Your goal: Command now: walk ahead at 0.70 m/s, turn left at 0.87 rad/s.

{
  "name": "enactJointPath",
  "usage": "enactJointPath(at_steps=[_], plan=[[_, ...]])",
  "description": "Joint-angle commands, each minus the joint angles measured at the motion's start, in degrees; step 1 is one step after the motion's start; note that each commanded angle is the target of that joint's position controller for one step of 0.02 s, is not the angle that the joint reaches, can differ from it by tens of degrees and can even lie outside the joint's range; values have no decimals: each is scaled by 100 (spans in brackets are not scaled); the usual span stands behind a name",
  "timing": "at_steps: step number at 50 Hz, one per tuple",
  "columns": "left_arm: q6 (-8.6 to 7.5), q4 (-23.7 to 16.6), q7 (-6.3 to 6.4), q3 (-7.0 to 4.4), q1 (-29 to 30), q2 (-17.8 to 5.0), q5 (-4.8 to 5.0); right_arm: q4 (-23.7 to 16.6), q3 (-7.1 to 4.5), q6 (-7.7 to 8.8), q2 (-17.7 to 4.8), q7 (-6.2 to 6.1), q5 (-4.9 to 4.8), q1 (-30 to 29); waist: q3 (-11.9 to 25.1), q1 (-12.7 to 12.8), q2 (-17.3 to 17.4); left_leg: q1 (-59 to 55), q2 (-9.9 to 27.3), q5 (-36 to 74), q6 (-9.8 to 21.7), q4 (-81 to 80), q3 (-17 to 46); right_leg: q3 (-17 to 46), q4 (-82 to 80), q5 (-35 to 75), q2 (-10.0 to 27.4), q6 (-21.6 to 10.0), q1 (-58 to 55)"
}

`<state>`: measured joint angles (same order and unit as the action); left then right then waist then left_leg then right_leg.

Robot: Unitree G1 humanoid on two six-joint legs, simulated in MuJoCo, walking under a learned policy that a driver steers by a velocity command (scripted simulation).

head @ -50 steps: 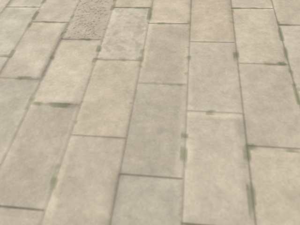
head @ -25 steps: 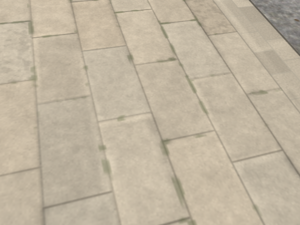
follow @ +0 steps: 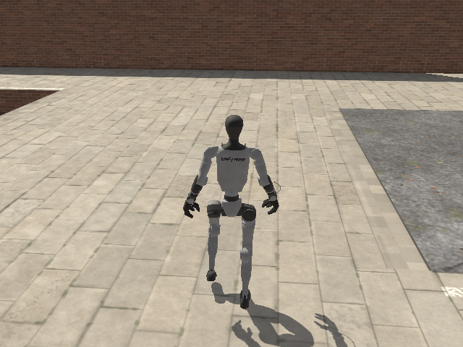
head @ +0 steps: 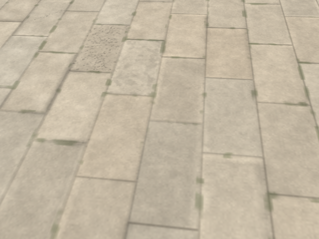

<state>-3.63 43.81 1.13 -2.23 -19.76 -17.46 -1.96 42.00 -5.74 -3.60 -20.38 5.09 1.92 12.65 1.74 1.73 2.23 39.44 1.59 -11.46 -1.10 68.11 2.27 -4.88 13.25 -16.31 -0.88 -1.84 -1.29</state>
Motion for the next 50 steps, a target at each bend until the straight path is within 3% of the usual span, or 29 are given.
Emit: enactJointPath(at_steps=[1, 6, 8, 9, 11, 12, 13, 14, 15, 16, 17, 18, 19, 22, 26, 30, 33, 35, 36, 37, 38, 39, 40, 41, 42, 43, 45, 48, 50], plan=[[-168, -91, -27, -187, -321, -735, -14, -676, 6, 111, -255, 87, 14, -1066, -981, 307, -731, 1821, 210, 240, -10, 13, 33, 911, -857, -851, 1602, -473, -431], [-273, 209, -28, -155, -566, -613, -54, -1025, 169, 197, -80, 193, 13, -1850, -1410, 388, -677, 1747, 403, 377, 335, -926, -514, -57, -1047, 88, 1641, -374, -470], [-280, 386, -14, -149, -767, -616, -79, -1212, 277, 221, 58, 208, 4, -2199, -1486, 435, -641, 1539, 363, 116, 593, -1408, -901, -464, -933, 1222, 1653, -336, -671], [-277, 434, -6, -144, -726, -651, -91, -1258, 329, 228, 125, 187, -9, -2194, -1407, 328, -628, 1108, 234, -73, 782, -1752, -1117, -778, -672, 2548, 1599, -273, -693], [-227, 477, 39, -169, -675, -877, -67, -1150, 336, 234, 84, 78, -31, -1675, -765, -100, -825, -389, -403, -462, 1131, -2120, -1639, -1155, 439, 6696, 1606, -193, -671], [-133, 487, 61, -227, -641, -1112, -74, -970, 253, 259, -93, 17, -44, -879, -221, -566, -976, -1364, -694, -854, 1277, -2114, -1638, -1155, 1589, 7883, 1750, -212, -583], [-112, 479, 57, -244, -628, -1258, -26, -666, 135, 308, -311, -48, -8, 221, 394, -1054, -1050, -3003, -883, -955, 1462, -2377, -1267, -983, 2858, 7824, 1896, -302, 145], [-147, 451, 12, -196, -507, -1145, -19, -221, -54, 340, -645, -165, 65, 1351, 854, -1568, -800, -4896, -687, -857, 1579, -3137, -394, -928, 4529, 6181, 1667, -239, 1441], [-214, 98, -153, 4, -672, -260, 168, -169, -220, 300, -1302, -287, 33, 997, 1365, -819, 1193, -6692, 1183, -2577, 1833, -4218, 2689, -752, 7069, -520, 446, 80, 4006], [-316, -186, -156, -32, -318, -675, 227, -418, -250, 291, -1411, -323, 17, 1217, 2385, -1084, 399, -6769, 1866, -2760, 1992, -5038, 4392, 595, 7978, -435, 279, -52, 4320], [-320, -244, -117, -86, 405, -772, 310, -220, -204, 345, -1177, -387, 62, 1040, 1408, -1128, -205, -6038, 1757, -1975, 1799, -5171, 3539, 791, 8035, 100, 459, -119, 4708], [-313, -173, -105, -13, 201, -513, 333, 10, -127, 460, -900, -453, 93, 1001, 420, -755, -475, -4792, 1734, -1089, 1642, -5232, 2727, 773, 7592, 229, 662, -149, 4495], [-246, -83, -153, 8, 185, -392, 230, 57, -24, 594, -575, -471, 140, 690, 75, -488, -756, -3956, 1470, -868, 1433, -5317, 2073, 965, 7042, 275, 866, -200, 4167], [156, 359, -295, -7, -428, -161, 130, 211, 170, 901, -41, -433, -3, 406, -523, 58, -264, -2795, 1009, -153, 838, -5844, 744, 1130, 6381, 498, 974, -191, 3579], [227, 156, -383, -5, 519, 35, 231, 438, 227, 1097, 91, -327, -84, 648, -1058, -85, 138, -2782, 360, 2322, 121, -6192, -933, 609, 5250, 1490, 657, -247, 4109], [114, -57, -471, 86, 1203, 107, 226, 582, 346, 1133, 175, -449, -125, 804, -1018, -143, 129, -3459, 286, 4804, -63, -6233, -1701, -359, 3790, 2326, 268, -481, 3960], [154, 16, -499, 64, 914, -111, 189, 596, 296, 1116, -227, -721, -149, 778, -456, 214, 331, -4172, 606, 7506, -184, -5437, -1838, -850, 2921, 2506, -249, -650, 2859], [266, 382, -450, -106, -429, -564, 162, 451, 180, 967, -629, -899, -83, 381, 213, 1007, 532, -4269, 863, 8738, -219, -3760, -1737, -828, 2896, 1914, -602, -803, 1432], [314, 763, -389, -268, -1773, -865, 139, 278, 126, 869, -775, -927, -10, -154, 596, 1707, 507, -3674, 935, 8616, -180, -2099, -1591, -415, 2801, 1539, -518, -1099, 190], [310, 1042, -290, -436, -2797, -1080, 236, 189, 69, 760, -766, -867, -69, -769, 684, 2352, -227, -2684, 312, 5249, -97, 973, -1657, 318, 1962, 1749, -48, -1689, -818], [349, 1243, -203, -396, -2287, -882, 330, -102, 374, 836, 279, -658, 58, -1381, -225, 1754, -1724, -433, -833, -1512, 45, 3243, -1296, 790, 2439, 1827, -44, -1747, -922], [275, 890, -202, -326, -1298, -1002, 145, -574, 564, 922, 824, -608, -10, -436, 124, 365, -1500, 1081, -664, -1921, -37, 3968, -196, 2876, 2463, 2203, 514, -2416, -1297], [266, 620, -126, -371, -1044, -1018, 89, -872, 653, 1089, 571, -524, 31, -112, 848, 269, -1172, 1448, -503, -1733, 26, 3426, 657, 4981, 785, -507, 1463, -2861, -1530], [254, 511, -71, -343, -733, -701, 23, -766, 613, 1185, 108, -471, 132, -285, 87, 76, 84, 1360, -166, -1204, 146, 2558, 654, 5269, -212, -1925, 1494, -2521, -429], [205, 478, -62, -314, -379, -663, 35, -721, 569, 1134, -47, -459, 222, -414, -438, -228, 497, 1008, 31, -1050, 82, 1961, 563, 4860, -374, -1980, 1309, -2246, 598], [97, 426, -52, -301, -258, -732, 42, -709, 605, 1002, -43, -472, 307, -394, -725, -407, 483, 715, 175, -1065, -27, 1467, 538, 4541, -379, -1594, 1075, -2165, 1326], [-103, 359, -72, -265, -59, -706, 104, -846, 661, 744, -44, -468, 278, -750, -1125, -511, 542, -229, 477, -658, -277, -9, 232, 3535, -657, -997, 480, -1975, 2838], [-207, 313, -125, -397, -102, -883, 154, -1139, 774, 719, 187, -402, 23, -1480, -939, -121, 1, -1426, 509, 724, -371, -2164, -60, 2587, -566, 469, -65, -1652, 3204], [-203, 322, -220, -465, -296, -932, 226, -1208, 784, 732, 261, -411, -106, -1701, -652, 218, -243, -1773, 261, 1529, -288, -3000, -228, 2523, -367, 1195, -109, -1392, 2586]])
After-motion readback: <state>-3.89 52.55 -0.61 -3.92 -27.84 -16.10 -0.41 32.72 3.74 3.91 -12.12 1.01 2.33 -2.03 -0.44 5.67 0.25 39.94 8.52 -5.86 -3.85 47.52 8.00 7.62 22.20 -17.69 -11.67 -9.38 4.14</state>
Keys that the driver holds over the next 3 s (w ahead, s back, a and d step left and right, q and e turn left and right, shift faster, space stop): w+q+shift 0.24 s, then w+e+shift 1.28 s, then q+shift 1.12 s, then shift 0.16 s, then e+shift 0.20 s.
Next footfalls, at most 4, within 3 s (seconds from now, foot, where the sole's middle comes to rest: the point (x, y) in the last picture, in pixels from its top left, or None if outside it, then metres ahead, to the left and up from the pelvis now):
0.28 left None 0.32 0.19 -0.78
0.74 right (129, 192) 0.75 0.23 -0.78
1.12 left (100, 128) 1.14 0.43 -0.78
1.58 right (167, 94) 1.42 0.06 -0.78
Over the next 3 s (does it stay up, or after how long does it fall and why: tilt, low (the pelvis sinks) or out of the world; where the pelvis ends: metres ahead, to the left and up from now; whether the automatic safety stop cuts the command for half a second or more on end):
stays up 1.57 -0.03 -0.01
